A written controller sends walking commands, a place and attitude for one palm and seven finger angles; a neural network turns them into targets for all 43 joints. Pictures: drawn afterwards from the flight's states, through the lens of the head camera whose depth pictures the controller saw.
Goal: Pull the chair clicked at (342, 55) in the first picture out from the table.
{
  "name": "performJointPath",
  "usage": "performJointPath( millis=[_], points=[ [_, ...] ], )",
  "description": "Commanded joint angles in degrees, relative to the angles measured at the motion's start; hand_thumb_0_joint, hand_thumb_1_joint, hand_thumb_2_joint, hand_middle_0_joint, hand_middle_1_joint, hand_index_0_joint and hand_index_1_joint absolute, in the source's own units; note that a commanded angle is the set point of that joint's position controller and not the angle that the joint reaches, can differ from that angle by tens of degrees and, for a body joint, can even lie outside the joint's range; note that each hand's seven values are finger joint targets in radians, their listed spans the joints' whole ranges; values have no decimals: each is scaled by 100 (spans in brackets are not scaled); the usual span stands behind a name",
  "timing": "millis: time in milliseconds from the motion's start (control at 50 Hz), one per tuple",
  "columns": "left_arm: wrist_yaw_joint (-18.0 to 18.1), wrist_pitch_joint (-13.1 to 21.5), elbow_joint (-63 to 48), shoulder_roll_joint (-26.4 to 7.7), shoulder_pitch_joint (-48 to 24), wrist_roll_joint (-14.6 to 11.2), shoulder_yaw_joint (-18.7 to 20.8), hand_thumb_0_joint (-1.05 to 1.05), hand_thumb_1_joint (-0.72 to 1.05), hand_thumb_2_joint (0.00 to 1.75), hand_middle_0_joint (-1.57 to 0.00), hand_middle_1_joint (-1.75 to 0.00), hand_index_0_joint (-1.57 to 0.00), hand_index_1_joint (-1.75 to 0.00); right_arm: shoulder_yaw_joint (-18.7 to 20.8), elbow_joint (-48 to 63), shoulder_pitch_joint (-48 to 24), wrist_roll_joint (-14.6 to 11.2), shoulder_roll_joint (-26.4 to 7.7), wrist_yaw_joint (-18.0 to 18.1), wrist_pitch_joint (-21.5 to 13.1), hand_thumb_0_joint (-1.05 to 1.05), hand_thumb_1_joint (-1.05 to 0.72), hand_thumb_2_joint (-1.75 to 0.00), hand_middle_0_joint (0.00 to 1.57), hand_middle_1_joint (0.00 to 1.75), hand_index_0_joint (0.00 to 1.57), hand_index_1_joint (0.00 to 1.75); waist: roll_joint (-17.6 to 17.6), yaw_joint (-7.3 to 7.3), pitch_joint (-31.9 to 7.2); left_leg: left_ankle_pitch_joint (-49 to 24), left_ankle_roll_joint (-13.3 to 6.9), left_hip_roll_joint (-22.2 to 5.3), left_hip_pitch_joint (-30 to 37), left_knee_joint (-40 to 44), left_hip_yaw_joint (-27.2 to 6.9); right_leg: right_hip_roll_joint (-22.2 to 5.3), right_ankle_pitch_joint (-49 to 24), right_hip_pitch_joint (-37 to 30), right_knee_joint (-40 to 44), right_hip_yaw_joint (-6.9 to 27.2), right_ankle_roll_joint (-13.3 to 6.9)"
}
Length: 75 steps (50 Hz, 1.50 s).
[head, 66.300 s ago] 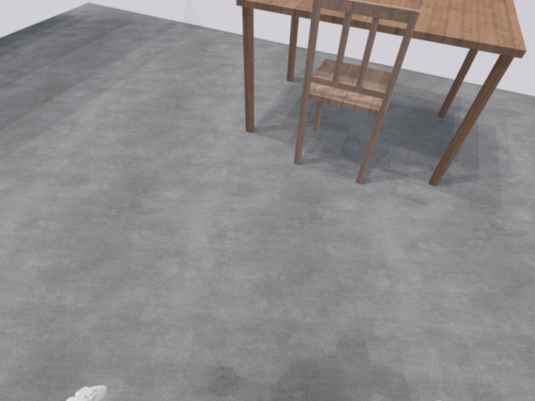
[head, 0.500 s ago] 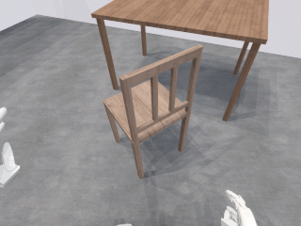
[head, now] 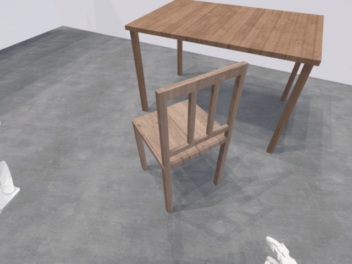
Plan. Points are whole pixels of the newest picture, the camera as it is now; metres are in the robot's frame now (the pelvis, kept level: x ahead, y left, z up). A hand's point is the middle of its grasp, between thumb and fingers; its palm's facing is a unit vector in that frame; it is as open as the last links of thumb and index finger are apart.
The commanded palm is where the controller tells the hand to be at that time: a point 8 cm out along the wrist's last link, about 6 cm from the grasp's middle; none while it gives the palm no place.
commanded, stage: stop stepping back and stand still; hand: left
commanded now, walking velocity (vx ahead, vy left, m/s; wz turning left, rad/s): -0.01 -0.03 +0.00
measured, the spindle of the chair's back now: (191, 118) +0.68 -0.02 -0.09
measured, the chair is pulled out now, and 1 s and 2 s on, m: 0.52 0.52 0.52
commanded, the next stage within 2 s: let the arm hang, fingers relaxed in 0.04 s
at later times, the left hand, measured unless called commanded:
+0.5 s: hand out of the picture +0.09 +0.16 -0.16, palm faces +0.07 -0.99 -0.15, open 6.9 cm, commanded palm none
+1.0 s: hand out of the picture +0.00 +0.16 -0.16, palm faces +0.07 -0.98 -0.19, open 7.3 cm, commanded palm none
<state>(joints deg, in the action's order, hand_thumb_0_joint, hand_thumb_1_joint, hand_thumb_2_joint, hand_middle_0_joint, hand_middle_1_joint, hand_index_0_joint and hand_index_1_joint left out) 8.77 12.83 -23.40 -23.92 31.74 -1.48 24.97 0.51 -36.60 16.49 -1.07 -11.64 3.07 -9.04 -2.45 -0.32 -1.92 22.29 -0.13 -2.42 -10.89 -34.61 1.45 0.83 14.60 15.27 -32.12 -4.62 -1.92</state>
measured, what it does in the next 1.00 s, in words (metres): steps on the spot: right foot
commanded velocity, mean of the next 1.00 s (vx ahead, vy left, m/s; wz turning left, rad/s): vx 0.00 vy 0.00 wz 0.00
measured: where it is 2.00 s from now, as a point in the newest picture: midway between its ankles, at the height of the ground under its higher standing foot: outside the picture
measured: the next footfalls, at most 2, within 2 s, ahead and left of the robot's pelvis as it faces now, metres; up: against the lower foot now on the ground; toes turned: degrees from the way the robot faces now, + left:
right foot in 0.40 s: +0.05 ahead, -0.10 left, +0.00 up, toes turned +3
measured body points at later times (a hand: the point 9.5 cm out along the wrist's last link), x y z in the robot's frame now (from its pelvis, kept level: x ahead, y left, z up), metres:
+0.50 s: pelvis +0.01 -0.01 +0.00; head +0.04 +0.00 +0.45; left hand +0.09 +0.21 -0.14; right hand +0.07 -0.25 -0.14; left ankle -0.02 +0.11 -0.72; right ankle +0.01 -0.10 -0.73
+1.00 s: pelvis +0.01 +0.00 +0.01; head +0.01 -0.01 +0.46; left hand +0.00 +0.22 -0.14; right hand +0.00 -0.20 -0.15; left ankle -0.02 +0.10 -0.73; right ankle +0.01 -0.10 -0.73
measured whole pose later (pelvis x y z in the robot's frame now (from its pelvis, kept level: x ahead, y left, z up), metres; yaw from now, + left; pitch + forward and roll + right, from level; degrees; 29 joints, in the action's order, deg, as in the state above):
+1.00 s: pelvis +0.01 +0.00 +0.01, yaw +2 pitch -1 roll +0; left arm 1.8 -0.4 63.3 -7.0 17.9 0.3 -0.1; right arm -0.2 -63.0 19.1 0.8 -6.8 2.1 0.0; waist -1.5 -0.2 1.1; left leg 15.1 -1.8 1.0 -7.4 -23.7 2.2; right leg 1.9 13.4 9.6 -24.2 0.5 -1.7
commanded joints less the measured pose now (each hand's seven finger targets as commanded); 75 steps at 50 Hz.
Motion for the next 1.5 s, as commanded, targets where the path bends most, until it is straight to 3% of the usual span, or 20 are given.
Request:
performJointPath(
  millis=[0,60,100,120,140,160,180,220,260,300,340,380,400,420,440,480,540,600,820,1480],
  points=[
    [34,196,-743,-933,-760,-26,348,0,90,90,-20,-30,-20,-30,369,820,-570,-34,-767,-21,-141,0,-90,-90,20,30,20,30,1554,-42,247,322,-155,73,-1136,-588,0,-1649,456,-508,1862,2559,-633],
    [55,260,-1291,-1032,-728,-83,467,0,90,90,-20,-30,-20,-30,184,866,-787,43,-647,24,-83,0,-90,-90,20,30,20,30,846,-78,92,-587,-255,-4,-58,989,-110,-1113,-114,-248,1108,1402,-311],
    [87,342,-1841,-1090,-739,-111,538,0,90,90,-20,-30,-20,-30,167,961,-925,84,-729,77,-86,0,-90,-90,20,30,20,30,-594,1,-63,-1639,-388,-607,415,1617,-938,-371,-304,31,186,700,62],
    [-687,-746,2884,656,-1005,502,-1924,0,90,90,-20,-30,-20,-30,444,-585,-574,202,-1491,-449,-77,0,-90,-90,20,30,20,30,-1024,-492,632,-3195,-617,-865,-500,1057,-1421,-200,-312,1176,-1366,41,227],
    [-773,-1208,3004,867,-932,358,-1730,0,90,90,-20,-30,-20,-30,392,-466,-149,224,-1042,-386,356,0,-90,-90,20,30,20,30,-1158,-375,467,-4271,-884,-1171,-465,1406,-1589,-102,1627,1331,-2059,335,175],
    [-778,-1338,2903,954,-763,352,-1801,0,90,90,-20,-30,-20,-30,329,-289,-103,264,-1009,-324,452,0,-90,-90,20,30,20,30,-1083,-322,348,-4992,-995,-1301,-289,1302,-1572,-62,1877,1483,-2698,538,204],
    [-764,-1343,3035,1019,-970,314,-1955,0,90,90,-20,-30,-20,-30,314,-204,-115,343,-944,-279,436,0,-90,-90,20,30,20,30,-212,-260,103,-5464,-1131,-1408,-140,1071,-1757,-103,1755,1600,-2969,808,216],
    [-809,-1251,3573,987,-1325,316,-2046,0,90,90,-20,-30,-20,-30,331,-171,-153,419,-1019,-278,475,0,-90,-90,20,30,20,30,491,-170,-273,-5895,-1280,-1358,790,745,-1529,-144,1546,1868,-2765,777,220],
    [-844,-1263,4185,892,-1630,302,-2105,0,90,90,-20,-30,-20,-30,321,-339,-239,380,-1056,-250,545,0,-90,-90,20,30,20,30,537,-108,-425,-5372,-1157,-1195,918,810,-1249,-180,1342,1518,-2143,683,255],
    [-857,-1254,4842,779,-1587,266,-2155,0,90,90,-20,-30,-20,-30,275,-476,-417,334,-991,-235,604,0,-90,-90,20,30,20,30,-114,22,-476,-5058,-898,-946,648,809,-906,-159,898,692,-1060,541,234],
    [-842,-1185,5579,509,-1092,264,-2105,0,90,90,-20,-30,-20,-30,242,-635,-495,236,-882,-231,676,0,-90,-90,20,30,20,30,-360,248,-624,-3540,-443,-434,60,378,-595,-223,-906,-664,423,766,157],
    [-760,-1128,6126,-118,-1034,287,-2078,0,90,90,-20,-30,-20,-30,207,-727,-153,131,-513,-256,756,0,-90,-90,20,30,20,30,723,103,-592,-130,-27,370,-991,-317,-48,-1675,-2429,-1293,1032,2535,-532],
    [-791,-1133,6323,-103,-1239,277,-2151,0,90,90,-20,-30,-20,-30,218,-885,-70,126,-510,-259,817,0,-90,-90,20,30,20,30,433,2,-320,561,-28,366,-685,-619,-29,-1884,-1579,-627,1341,2487,-877],
    [-803,-1125,6487,83,-1381,269,-2151,0,90,90,-20,-30,-20,-30,207,-967,-170,172,-357,-267,837,0,-90,-90,20,30,20,30,189,-13,18,381,-71,368,-808,-766,-88,-1587,-1927,-536,1257,2355,-945],
    [-776,-1101,6733,231,-1428,260,-2143,0,90,90,-20,-30,-20,-30,213,-1085,-152,173,-347,-227,874,0,-90,-90,20,30,20,30,915,-14,-41,293,-60,264,-963,-931,-162,-1417,-2485,-751,1210,2320,-905],
    [-692,-1112,6886,566,-1479,290,-2076,0,90,90,-20,-30,-20,-30,280,-1220,25,189,-334,-180,884,0,-90,-90,20,30,20,30,1093,-29,-54,100,-94,106,-944,-760,-309,-1407,-3220,-906,1072,1991,-925],
    [-675,-1163,7173,743,-1684,205,-2147,0,90,90,-20,-30,-20,-30,211,-1664,508,167,-188,-183,863,0,-90,-90,20,30,20,30,156,-194,-12,-1639,-204,-98,170,927,-480,-932,-2125,-325,803,1371,-502],
    [-694,-1234,7486,974,-1503,142,-2248,0,90,90,-20,-30,-20,-30,195,-1809,383,226,-389,-99,809,0,-90,-90,20,30,20,30,-742,25,104,-2677,-582,-724,132,1303,-1080,-290,-833,-292,585,711,-88],
    [-677,-1226,8320,1017,-1295,158,-2401,0,90,90,-20,-30,-20,-30,101,-2341,634,180,-152,-72,852,0,-90,-90,20,30,20,30,425,-11,600,-1373,-319,-277,101,1495,-509,-509,-804,-395,1269,1033,-132],
    [-604,-1176,8761,1368,-850,159,-2417,0,90,90,-20,-30,-20,-30,42,-2766,898,169,156,-3,816,0,-90,-90,20,30,20,30,260,-3,702,-1608,-289,-284,224,1488,-429,-492,-963,-300,1211,1049,-127]
  ],
)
